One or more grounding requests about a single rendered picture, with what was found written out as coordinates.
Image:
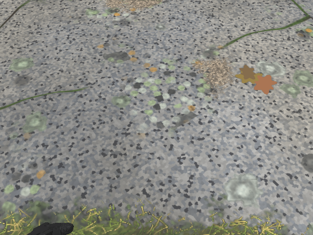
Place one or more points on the left robot hand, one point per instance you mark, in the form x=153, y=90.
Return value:
x=57, y=228

